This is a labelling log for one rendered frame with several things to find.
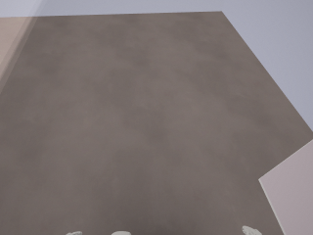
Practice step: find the fridge door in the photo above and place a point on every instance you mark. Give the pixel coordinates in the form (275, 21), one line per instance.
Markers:
(289, 187)

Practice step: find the robot right hand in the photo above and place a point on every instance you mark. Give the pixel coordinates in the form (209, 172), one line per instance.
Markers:
(250, 231)

